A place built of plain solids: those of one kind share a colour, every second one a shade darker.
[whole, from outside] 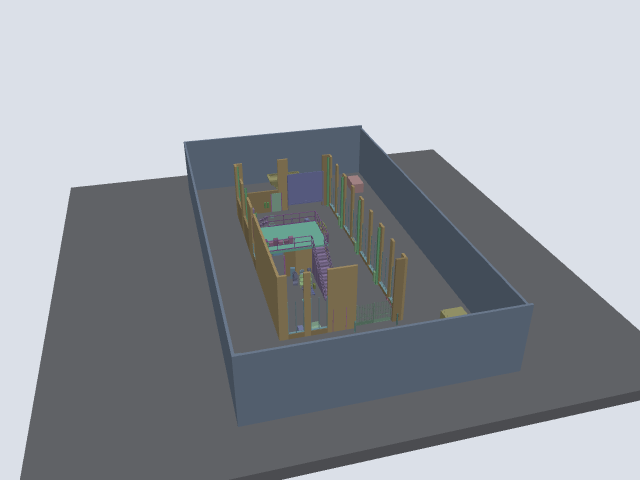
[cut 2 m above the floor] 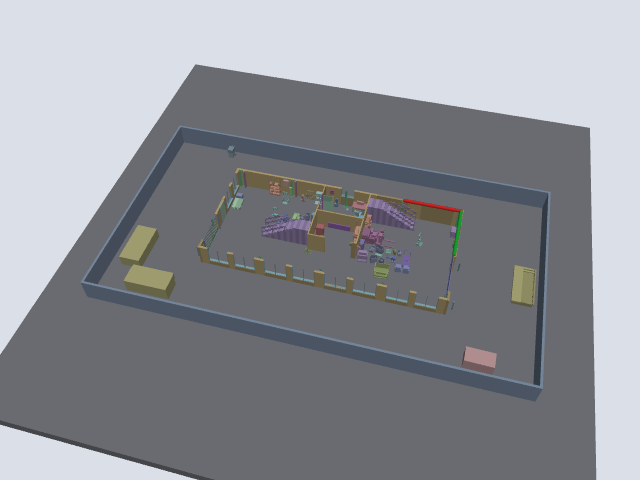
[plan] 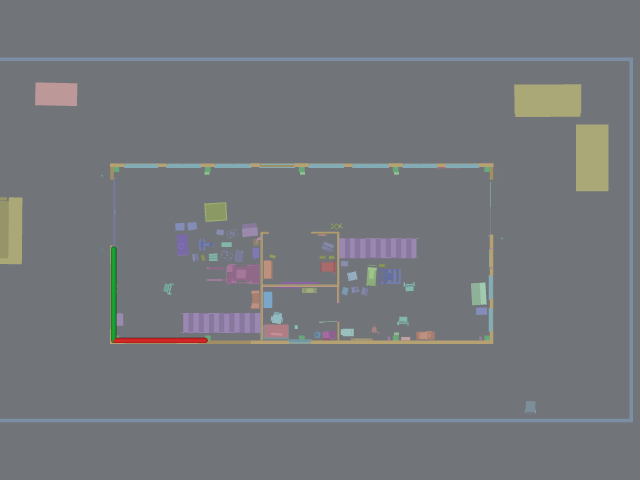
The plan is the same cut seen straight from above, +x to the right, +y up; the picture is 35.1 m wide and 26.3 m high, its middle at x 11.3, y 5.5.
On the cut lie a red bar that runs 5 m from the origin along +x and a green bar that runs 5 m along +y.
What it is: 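A firm's repair and maintenance workshop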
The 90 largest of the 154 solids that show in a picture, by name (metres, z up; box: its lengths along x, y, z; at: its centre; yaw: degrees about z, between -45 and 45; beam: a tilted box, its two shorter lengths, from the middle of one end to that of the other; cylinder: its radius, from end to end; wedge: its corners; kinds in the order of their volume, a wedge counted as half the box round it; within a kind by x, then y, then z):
{
 "yard_bound_1": {"box": [0.2, 19.99, 5.79], "at": [-7.41, 5.5, 2.85]},
 "yard_bound_2": {"box": [35.97, 0.2, 5.79], "at": [10.47, -4.39, 2.85]},
 "yard_bound_3": {"box": [35.97, 0.2, 5.49], "at": [10.47, 15.4, 2.7]},
 "yard_bound_4": {"box": [0.2, 19.99, 5.79], "at": [28.36, 5.5, 2.85]},
 "wall_1": {"box": [0.2, 0.81, 5.75], "at": [-0.1, 0.2, 2.83]},
 "wall_2": {"box": [0.2, 3.56, 2.45], "at": [-0.1, 2.38, 1.18]},
 "wall_3": {"box": [0.2, 1.06, 5.75], "at": [-0.1, 4.67, 2.83]},
 "wall_4": {"box": [0.2, 0.91, 5.75], "at": [-0.1, 9.25, 2.83]},
 "wall_5": {"box": [0.81, 0.2, 5.75], "at": [0.2, -0.1, 2.83]},
 "wall_6": {"box": [0.81, 0.2, 5.75], "at": [0.2, 9.6, 2.83]},
 "wall_7": {"box": [1.81, 0.2, 0.5], "at": [1.5, 9.6, 0.2]},
 "wall_8": {"box": [2.86, 0.2, 2.45], "at": [2.02, -0.1, 1.18]},
 "wall_9": {"box": [0.51, 0.2, 5.75], "at": [2.65, 9.6, 2.83]},
 "wall_10": {"box": [1.86, 0.2, 0.5], "at": [3.83, 9.6, 0.2]},
 "wall_11": {"box": [1.21, 0.2, 5.75], "at": [4.05, -0.1, 2.83]},
 "wall_12": {"box": [0.81, 0.2, 5.75], "at": [5.15, 9.6, 2.83]},
 "wall_13": {"box": [2.86, 0.2, 2.45], "at": [6.08, -0.1, 1.18]},
 "wall_14": {"box": [1.96, 0.2, 0.5], "at": [6.53, 9.6, 0.2]},
 "wall_15": {"box": [0.51, 0.2, 5.75], "at": [7.75, 9.6, 2.83]},
 "wall_16": {"box": [0.61, 0.2, 5.75], "at": [7.8, -0.1, 2.83]},
 "wall_17": {"box": [0.06, 3.06, 2.67], "at": [8.07, 1.53, 1.28]},
 "wall_18": {"box": [0.06, 3.02, 2.67], "at": [8.07, 4.45, 1.28]},
 "wall_19": {"box": [0.06, 3.0, 2.55], "at": [8.13, 1.5, 1.23]},
 "wall_20": {"box": [0.06, 2.9, 2.55], "at": [8.13, 4.45, 1.23]},
 "wall_21": {"box": [1.51, 0.2, 5.75], "at": [8.85, -0.1, 2.83]},
 "wall_22": {"box": [1.91, 0.2, 0.5], "at": [8.95, 9.6, 0.2]},
 "wall_23": {"box": [1.21, 0.2, 1.15], "at": [10.2, -0.1, 0.53]},
 "wall_24": {"box": [4.2, 0.06, 2.55], "at": [10.2, 2.97, 1.23]},
 "wall_25": {"box": [4.2, 0.06, 2.55], "at": [10.2, 3.03, 1.23]},
 "wall_26": {"box": [0.81, 0.2, 5.75], "at": [10.3, 9.6, 2.83]},
 "wall_27": {"box": [1.51, 0.2, 5.75], "at": [11.55, -0.1, 2.83]},
 "wall_28": {"box": [1.56, 0.06, 2.67], "at": [11.58, 5.93, 1.28]},
 "wall_29": {"box": [1.91, 0.2, 0.5], "at": [11.65, 9.6, 0.2]},
 "wall_30": {"box": [0.06, 2.9, 2.55], "at": [12.27, 4.45, 1.23]},
 "wall_31": {"box": [0.06, 0.96, 2.67], "at": [12.33, 2.58, 1.28]},
 "wall_32": {"box": [0.06, 3.02, 2.67], "at": [12.33, 4.45, 1.28]},
 "wall_33": {"box": [0.51, 0.2, 5.75], "at": [12.85, 9.6, 2.83]},
 "wall_34": {"box": [1.96, 0.2, 0.5], "at": [14.07, 9.6, 0.2]},
 "wall_35": {"box": [0.81, 0.2, 5.75], "at": [15.45, 9.6, 2.83]},
 "wall_36": {"box": [8.5, 0.2, 5.75], "at": [16.55, -0.1, 2.83]},
 "wall_37": {"box": [1.86, 0.2, 0.5], "at": [16.77, 9.6, 0.2]},
 "wall_38": {"box": [0.51, 0.2, 5.75], "at": [17.95, 9.6, 2.83]},
 "wall_39": {"box": [1.81, 0.2, 0.5], "at": [19.1, 9.6, 0.2]},
 "wall_40": {"box": [0.81, 0.2, 5.75], "at": [20.4, 9.6, 2.83]},
 "wall_41": {"box": [0.2, 0.71, 5.75], "at": [20.7, 0.15, 2.83]},
 "wall_42": {"box": [0.2, 0.51, 5.75], "at": [20.7, 2.0, 2.83]},
 "wall_43": {"box": [0.2, 2.26, 5.75], "at": [20.7, 4.67, 2.83]},
 "wall_44": {"box": [0.2, 0.91, 5.75], "at": [20.7, 9.25, 2.83]},
 "beyond_skip_1": {"box": [1.63, 3.27, 0.41], "at": [-5.91, 6.01, 0.81], "yaw": -0.5},
 "beyond_skip_2": {"box": [0.74, 3.66, 0.16], "at": [-5.39, 6.0, 1.16], "yaw": -0.5},
 "beyond_skip_3": {"box": [3.66, 1.58, 1.35], "at": [23.78, 13.23, 0.62], "yaw": 0.3},
 "beyond_skip_4": {"box": [3.56, 0.31, 0.68], "at": [23.79, 12.4, 0.94], "yaw": 0.3},
 "beyond_skip_5": {"box": [1.78, 3.66, 1.03], "at": [26.22, 10.0, 0.78], "yaw": -0.1},
 "stair_1": {"box": [0.3, 1.1, 0.56], "at": [4.52, 0.95, 0.23]},
 "stair_2": {"box": [0.3, 1.1, 0.74], "at": [4.8, 0.95, 0.32]},
 "stair_3": {"box": [0.3, 1.1, 0.91], "at": [5.08, 0.95, 0.4]},
 "stair_4": {"box": [0.3, 1.1, 1.08], "at": [5.36, 0.95, 0.49]},
 "stair_5": {"box": [0.3, 1.1, 1.25], "at": [5.64, 0.95, 0.57]},
 "stair_6": {"box": [0.3, 1.1, 1.42], "at": [5.92, 0.95, 0.66]},
 "stair_7": {"box": [0.3, 1.1, 1.59], "at": [6.2, 0.95, 0.75]},
 "stair_8": {"box": [0.3, 1.1, 1.76], "at": [6.48, 0.95, 0.83]},
 "stair_9": {"box": [0.3, 1.1, 1.93], "at": [6.76, 0.95, 0.92]},
 "stair_10": {"box": [0.3, 1.1, 2.11], "at": [7.04, 0.95, 1.0]},
 "stair_11": {"box": [0.3, 1.1, 2.28], "at": [7.32, 0.95, 1.09]},
 "stair_12": {"box": [0.3, 1.1, 2.45], "at": [7.6, 0.95, 1.17]},
 "stair_13": {"box": [0.3, 1.1, 2.62], "at": [7.88, 0.95, 1.26]},
 "stair_14": {"box": [0.3, 1.1, 2.62], "at": [12.52, 5.05, 1.26]},
 "stair_15": {"box": [0.3, 1.1, 2.45], "at": [12.8, 5.05, 1.17]},
 "stair_16": {"box": [0.3, 1.1, 2.28], "at": [13.08, 5.05, 1.09]},
 "stair_17": {"box": [0.3, 1.1, 2.11], "at": [13.36, 5.05, 1.0]},
 "stair_18": {"box": [0.3, 1.1, 1.93], "at": [13.64, 5.05, 0.92]},
 "stair_19": {"box": [0.3, 1.1, 1.76], "at": [13.92, 5.05, 0.83]},
 "stair_20": {"box": [0.3, 1.1, 1.59], "at": [14.2, 5.05, 0.75]},
 "stair_21": {"box": [0.3, 1.1, 1.42], "at": [14.48, 5.05, 0.66]},
 "stair_22": {"box": [0.3, 1.1, 1.25], "at": [14.76, 5.05, 0.57]},
 "stair_23": {"box": [0.3, 1.1, 1.08], "at": [15.04, 5.05, 0.49]},
 "stair_24": {"box": [0.3, 1.1, 0.91], "at": [15.32, 5.05, 0.4]},
 "stair_25": {"box": [0.3, 1.1, 0.74], "at": [15.6, 5.05, 0.32]},
 "stair_26": {"box": [0.3, 1.1, 0.56], "at": [15.88, 5.05, 0.23]},
 "raised_floor_deck_1": {"box": [4.38, 6.02, 0.24], "at": [10.2, 2.98, 2.62]},
 "beyond_pallets_1": {"box": [2.3, 1.25, 1.07], "at": [-3.15, 13.49, 0.53], "yaw": -1.3},
 "forklift_1": {"box": [0.94, 0.72, 0.38], "at": [6.86, 3.63, 0.31]},
 "forklift_2": {"box": [0.63, 0.91, 0.93], "at": [7.64, 3.63, 0.56]},
 "sectional_door_1": {"box": [0.042, 3.68, 3.49], "at": [0.01, 7.0, 2.28]},
 "roll_cab_1": {"box": [0.46, 0.68, 0.68], "at": [0.29, 1.14, 0.45]},
 "roll_cab_2": {"box": [0.85, 0.46, 0.74], "at": [7.46, 5.93, 0.48], "yaw": 5.6},
 "filing_lateral_1": {"box": [0.48, 0.9, 1.05], "at": [8.45, 2.22, 0.48]},
 "spill_kit_1": {"box": [0.62, 0.51, 1.12], "at": [11.72, 4.02, 0.51]},
 "stillage_1": {"box": [1.08, 0.88, 0.37], "at": [5.59, 7.03, 0.13], "yaw": 4.0},
 "truck_charger_1": {"box": [0.36, 0.56, 0.98], "at": [7.78, 4.8, 0.59]}
}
